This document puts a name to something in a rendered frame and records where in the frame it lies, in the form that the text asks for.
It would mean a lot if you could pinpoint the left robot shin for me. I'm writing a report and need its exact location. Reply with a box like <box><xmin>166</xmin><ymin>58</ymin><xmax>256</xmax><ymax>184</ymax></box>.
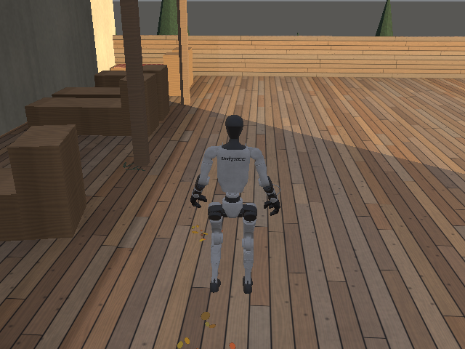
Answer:
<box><xmin>211</xmin><ymin>233</ymin><xmax>222</xmax><ymax>283</ymax></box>

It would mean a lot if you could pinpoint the robot left upper arm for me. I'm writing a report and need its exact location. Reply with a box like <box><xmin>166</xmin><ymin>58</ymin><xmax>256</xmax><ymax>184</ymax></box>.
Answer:
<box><xmin>198</xmin><ymin>146</ymin><xmax>219</xmax><ymax>185</ymax></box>

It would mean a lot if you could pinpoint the robot left forearm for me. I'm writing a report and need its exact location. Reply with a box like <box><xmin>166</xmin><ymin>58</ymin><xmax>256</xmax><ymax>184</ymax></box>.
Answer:
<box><xmin>192</xmin><ymin>175</ymin><xmax>205</xmax><ymax>198</ymax></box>

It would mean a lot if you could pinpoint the robot right upper arm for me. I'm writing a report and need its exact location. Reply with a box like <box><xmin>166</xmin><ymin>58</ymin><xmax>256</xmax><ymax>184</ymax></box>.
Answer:
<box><xmin>249</xmin><ymin>147</ymin><xmax>270</xmax><ymax>187</ymax></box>

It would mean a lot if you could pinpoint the left robot thigh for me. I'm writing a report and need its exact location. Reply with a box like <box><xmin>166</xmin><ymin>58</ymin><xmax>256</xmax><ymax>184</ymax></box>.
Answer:
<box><xmin>208</xmin><ymin>202</ymin><xmax>223</xmax><ymax>245</ymax></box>

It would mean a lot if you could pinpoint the right robot hand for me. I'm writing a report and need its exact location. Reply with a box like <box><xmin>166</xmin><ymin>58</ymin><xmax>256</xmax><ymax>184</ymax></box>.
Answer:
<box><xmin>264</xmin><ymin>200</ymin><xmax>280</xmax><ymax>216</ymax></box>

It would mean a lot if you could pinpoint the left robot hand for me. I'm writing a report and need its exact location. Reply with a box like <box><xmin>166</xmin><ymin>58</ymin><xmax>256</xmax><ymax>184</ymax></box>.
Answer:
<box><xmin>190</xmin><ymin>195</ymin><xmax>207</xmax><ymax>208</ymax></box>

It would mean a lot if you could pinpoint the robot right forearm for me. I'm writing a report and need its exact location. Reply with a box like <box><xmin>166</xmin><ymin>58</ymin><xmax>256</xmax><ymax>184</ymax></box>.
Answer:
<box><xmin>263</xmin><ymin>176</ymin><xmax>278</xmax><ymax>203</ymax></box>

